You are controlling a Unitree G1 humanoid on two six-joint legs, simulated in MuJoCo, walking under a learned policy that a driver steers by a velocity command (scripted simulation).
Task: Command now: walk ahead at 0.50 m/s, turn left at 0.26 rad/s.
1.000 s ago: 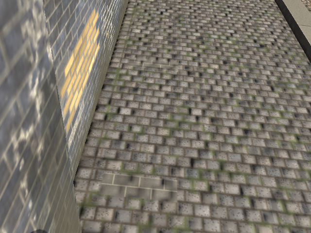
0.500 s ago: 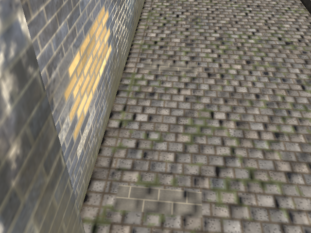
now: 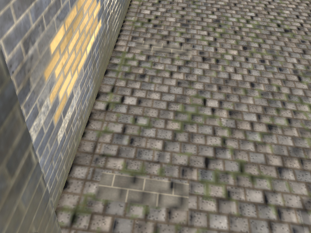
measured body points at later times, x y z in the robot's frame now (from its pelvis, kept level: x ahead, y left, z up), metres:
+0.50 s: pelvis +0.17 +0.05 -0.20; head +0.18 +0.06 +0.25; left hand +0.30 +0.32 -0.31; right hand +0.08 -0.18 -0.34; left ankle +0.12 +0.12 -0.85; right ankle +0.24 -0.09 -0.77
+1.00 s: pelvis +0.44 +0.01 -0.38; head +0.46 +0.02 +0.07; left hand +0.29 +0.22 -0.51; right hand +0.64 -0.17 -0.48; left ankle +0.58 +0.18 -0.97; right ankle +0.35 -0.04 -1.06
